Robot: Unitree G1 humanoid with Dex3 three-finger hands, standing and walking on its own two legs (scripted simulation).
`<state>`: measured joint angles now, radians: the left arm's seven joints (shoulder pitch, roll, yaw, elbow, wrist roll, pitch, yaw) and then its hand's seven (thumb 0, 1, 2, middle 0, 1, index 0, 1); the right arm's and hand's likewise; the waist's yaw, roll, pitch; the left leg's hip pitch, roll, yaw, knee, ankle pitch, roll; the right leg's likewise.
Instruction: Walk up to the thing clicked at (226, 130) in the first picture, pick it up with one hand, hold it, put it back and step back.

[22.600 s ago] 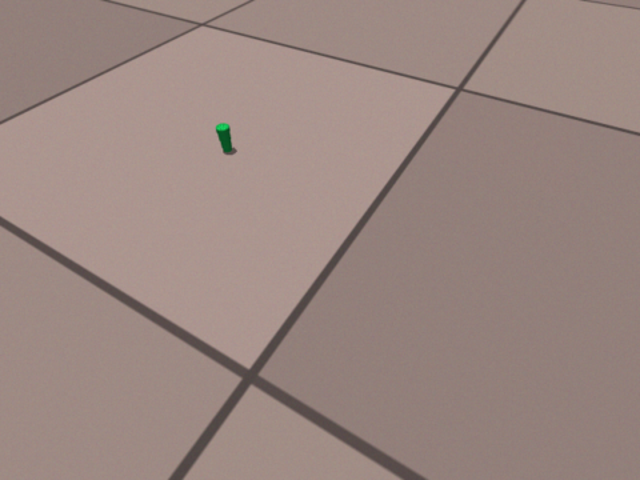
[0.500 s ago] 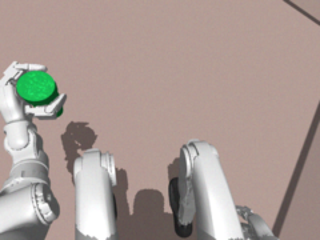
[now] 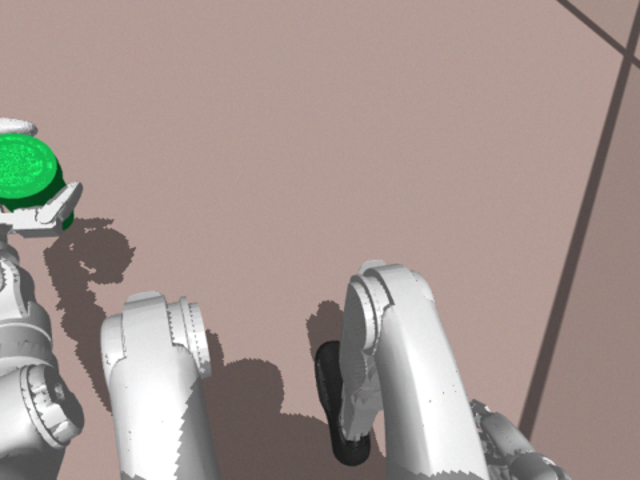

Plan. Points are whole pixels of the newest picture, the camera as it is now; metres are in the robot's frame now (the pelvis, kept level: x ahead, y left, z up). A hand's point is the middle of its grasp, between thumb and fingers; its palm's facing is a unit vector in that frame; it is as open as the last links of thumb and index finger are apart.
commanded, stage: crouch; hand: left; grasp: from the side
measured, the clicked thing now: (36, 194) +0.45 +0.29 -0.12
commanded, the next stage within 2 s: lower in 0.08 s
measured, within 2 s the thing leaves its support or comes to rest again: rests again in 1.24 s
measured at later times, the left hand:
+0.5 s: hand (54, 195) +0.46 +0.28 -0.14, palm faces +0.32 -0.95 +0.00, open 9.2 cm
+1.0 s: hand (67, 200) +0.47 +0.28 -0.19, palm faces +0.34 -0.94 -0.01, open 9.2 cm
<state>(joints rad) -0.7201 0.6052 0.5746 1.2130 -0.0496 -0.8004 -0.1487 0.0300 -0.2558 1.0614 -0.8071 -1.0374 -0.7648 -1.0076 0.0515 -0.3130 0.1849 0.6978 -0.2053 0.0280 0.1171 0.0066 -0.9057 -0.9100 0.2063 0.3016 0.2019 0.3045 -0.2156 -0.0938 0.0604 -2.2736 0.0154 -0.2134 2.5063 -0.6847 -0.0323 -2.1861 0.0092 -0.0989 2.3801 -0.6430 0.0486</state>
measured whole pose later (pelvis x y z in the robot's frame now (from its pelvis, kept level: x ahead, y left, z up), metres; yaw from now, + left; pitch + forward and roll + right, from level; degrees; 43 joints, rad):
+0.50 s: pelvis +0.00 +0.01 -0.01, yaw -3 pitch +21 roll -13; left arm -0.73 0.73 0.59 1.35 -0.05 -0.90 -0.10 0.03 -0.26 1.07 -0.81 -1.03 -0.77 -1.00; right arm -0.04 -0.34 0.33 0.63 -0.27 0.04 0.13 0.00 -0.91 -0.91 0.21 0.30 0.20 0.30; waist -0.27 -0.17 0.18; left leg -2.27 0.01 -0.28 2.58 -0.70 -0.03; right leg -2.15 0.03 -0.15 2.41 -0.63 0.07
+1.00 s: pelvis -0.01 +0.02 -0.02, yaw -6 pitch +16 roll -16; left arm -0.74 0.87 0.60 1.47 -0.04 -0.99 -0.03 0.03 -0.26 1.07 -0.82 -1.02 -0.78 -0.99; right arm -0.11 -0.37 0.47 0.58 -0.34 0.05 0.13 0.00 -0.91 -0.91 0.21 0.30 0.20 0.30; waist -0.30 -0.24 0.28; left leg -2.24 0.01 -0.35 2.64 -0.71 -0.02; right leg -2.10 0.06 -0.20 2.40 -0.62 0.09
